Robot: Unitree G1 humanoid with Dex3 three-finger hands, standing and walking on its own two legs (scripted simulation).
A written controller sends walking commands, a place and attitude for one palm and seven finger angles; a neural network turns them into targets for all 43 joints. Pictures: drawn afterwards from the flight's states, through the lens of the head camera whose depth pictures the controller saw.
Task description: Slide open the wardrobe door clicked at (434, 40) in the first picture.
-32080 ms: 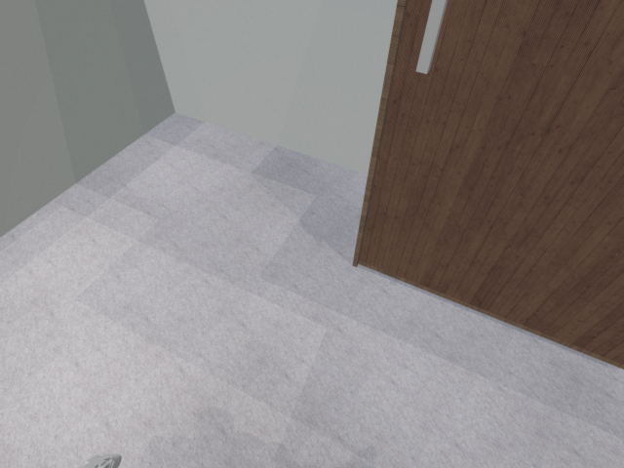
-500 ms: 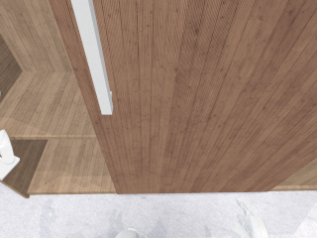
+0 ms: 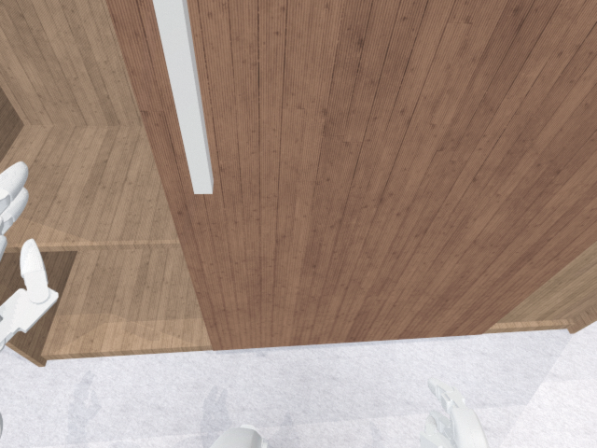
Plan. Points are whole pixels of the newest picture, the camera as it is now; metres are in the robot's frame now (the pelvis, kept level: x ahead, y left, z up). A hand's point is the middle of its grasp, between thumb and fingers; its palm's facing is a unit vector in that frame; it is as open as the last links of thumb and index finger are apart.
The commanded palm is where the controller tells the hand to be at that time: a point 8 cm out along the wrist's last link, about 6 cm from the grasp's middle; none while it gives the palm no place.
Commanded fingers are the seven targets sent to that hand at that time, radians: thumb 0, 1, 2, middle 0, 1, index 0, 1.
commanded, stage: step back with the hand held close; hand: left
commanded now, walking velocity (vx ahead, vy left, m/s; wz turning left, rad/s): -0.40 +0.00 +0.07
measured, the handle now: (187, 75) +0.45 +0.20 +0.25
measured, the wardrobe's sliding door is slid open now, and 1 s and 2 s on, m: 0.53 0.53 0.53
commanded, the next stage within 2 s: stop stepping back and stand still in 0.02 s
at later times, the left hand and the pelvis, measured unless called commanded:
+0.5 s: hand out of the picture +0.11 +0.29 +0.15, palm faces +0.47 -0.80 -0.38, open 7.4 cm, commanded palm +0.06 +0.32 +0.18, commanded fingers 0.00 0.90 0.90 -0.20 -0.30 -0.20 -0.30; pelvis -0.08 +0.02 +0.00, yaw +0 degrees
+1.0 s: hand (16, 392) +0.14 +0.31 +0.06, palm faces +0.35 -0.83 -0.43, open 7.4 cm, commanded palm none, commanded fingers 0.00 0.90 0.90 -0.20 -0.30 -0.20 -0.30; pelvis -0.06 +0.04 +0.00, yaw +5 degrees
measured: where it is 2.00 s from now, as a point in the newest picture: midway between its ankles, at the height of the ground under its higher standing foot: outside the picture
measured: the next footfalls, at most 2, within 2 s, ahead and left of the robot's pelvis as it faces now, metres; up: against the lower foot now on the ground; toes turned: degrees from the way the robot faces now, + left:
left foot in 0.06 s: +0.06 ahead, +0.08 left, +0.00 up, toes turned +1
right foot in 0.40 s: +0.00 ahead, -0.09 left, +0.00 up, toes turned +9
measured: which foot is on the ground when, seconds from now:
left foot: up 0.00-0.04, down 0.06-0.40, up 0.42-0.56, down 0.58-1.00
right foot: down 0.00-0.06, up 0.08-0.38, down 0.40-1.00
